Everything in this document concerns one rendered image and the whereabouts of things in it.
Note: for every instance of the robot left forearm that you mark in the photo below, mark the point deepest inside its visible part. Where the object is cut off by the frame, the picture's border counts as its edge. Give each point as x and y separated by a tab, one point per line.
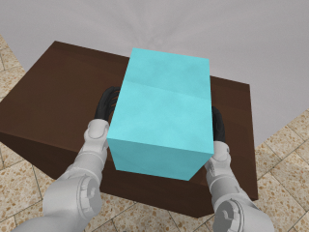
92	156

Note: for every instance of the robot right forearm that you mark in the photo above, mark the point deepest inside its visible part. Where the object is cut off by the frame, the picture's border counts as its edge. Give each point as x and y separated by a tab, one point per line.
221	180

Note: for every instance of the left robot upper arm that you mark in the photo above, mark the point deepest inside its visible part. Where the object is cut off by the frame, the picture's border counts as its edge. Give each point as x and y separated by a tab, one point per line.
68	206

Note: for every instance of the carton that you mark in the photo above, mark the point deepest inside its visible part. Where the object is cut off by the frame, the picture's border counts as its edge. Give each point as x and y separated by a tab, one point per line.
162	122

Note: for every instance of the right robot upper arm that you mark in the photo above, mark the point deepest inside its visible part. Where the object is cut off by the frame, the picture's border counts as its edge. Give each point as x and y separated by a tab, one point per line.
234	216

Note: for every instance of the right robot hand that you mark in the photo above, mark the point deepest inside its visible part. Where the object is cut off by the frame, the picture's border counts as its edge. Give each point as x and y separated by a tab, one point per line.
218	129

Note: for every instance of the left robot hand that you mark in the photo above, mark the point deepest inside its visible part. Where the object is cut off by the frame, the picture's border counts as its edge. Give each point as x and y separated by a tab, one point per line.
104	107

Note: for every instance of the pedestal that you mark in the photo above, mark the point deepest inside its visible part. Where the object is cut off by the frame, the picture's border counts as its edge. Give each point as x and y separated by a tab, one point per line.
44	117

